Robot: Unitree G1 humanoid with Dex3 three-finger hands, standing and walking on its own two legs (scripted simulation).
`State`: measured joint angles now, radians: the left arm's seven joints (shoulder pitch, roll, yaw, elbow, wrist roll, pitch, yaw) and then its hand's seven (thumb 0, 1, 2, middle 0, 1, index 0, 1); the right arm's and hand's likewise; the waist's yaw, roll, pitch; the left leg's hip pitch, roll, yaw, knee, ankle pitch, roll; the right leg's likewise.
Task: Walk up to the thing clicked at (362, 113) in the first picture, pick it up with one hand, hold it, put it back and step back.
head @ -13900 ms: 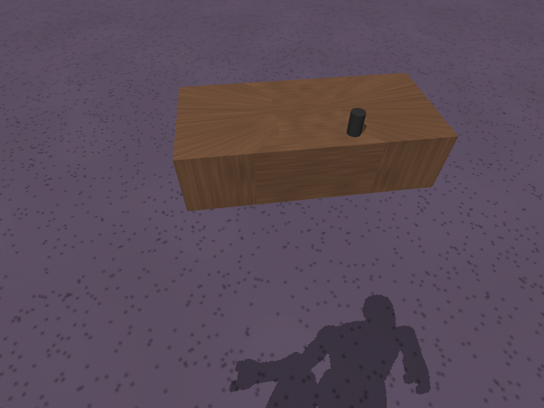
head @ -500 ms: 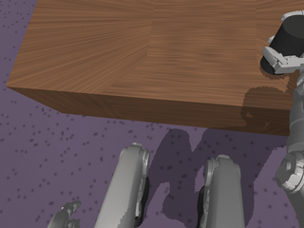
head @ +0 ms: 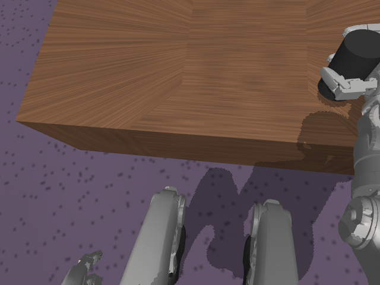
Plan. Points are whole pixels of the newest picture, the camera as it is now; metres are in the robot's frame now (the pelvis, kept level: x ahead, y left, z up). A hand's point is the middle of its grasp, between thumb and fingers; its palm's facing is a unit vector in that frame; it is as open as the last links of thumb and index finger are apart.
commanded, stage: settle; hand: right
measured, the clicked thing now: (348, 68) +0.53 -0.22 +0.01
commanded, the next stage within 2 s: lift in 0.22 s
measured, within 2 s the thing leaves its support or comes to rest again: neither
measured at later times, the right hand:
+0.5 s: hand (353, 65) +0.52 -0.22 +0.04, palm faces +0.15 +0.99 -0.02, open 9.4 cm
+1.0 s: hand out of the picture +0.46 -0.21 +0.14, palm faces +0.17 +0.99 -0.03, open 9.4 cm
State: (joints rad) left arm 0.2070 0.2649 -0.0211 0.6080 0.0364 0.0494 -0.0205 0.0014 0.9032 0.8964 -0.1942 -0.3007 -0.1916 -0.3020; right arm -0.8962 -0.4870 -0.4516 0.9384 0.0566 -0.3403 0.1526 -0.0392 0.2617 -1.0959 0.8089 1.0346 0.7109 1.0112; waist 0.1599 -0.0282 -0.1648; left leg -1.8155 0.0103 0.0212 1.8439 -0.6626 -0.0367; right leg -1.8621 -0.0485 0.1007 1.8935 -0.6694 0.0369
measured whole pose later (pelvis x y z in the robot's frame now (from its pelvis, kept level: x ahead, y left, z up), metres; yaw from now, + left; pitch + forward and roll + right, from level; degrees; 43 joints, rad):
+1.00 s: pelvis +0.02 +0.00 +0.11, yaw -2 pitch +28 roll +4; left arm 0.22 0.24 0.01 0.62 0.01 0.03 0.01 0.00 0.92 0.89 -0.19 -0.30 -0.20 -0.30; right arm -0.54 -0.31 -0.32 0.64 0.11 -0.32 0.07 -0.04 0.26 -1.10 0.81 1.03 0.71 1.01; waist 0.09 -0.03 -0.17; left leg -1.36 0.01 0.03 1.47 -0.59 -0.03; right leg -1.41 -0.06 0.07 1.53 -0.61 0.03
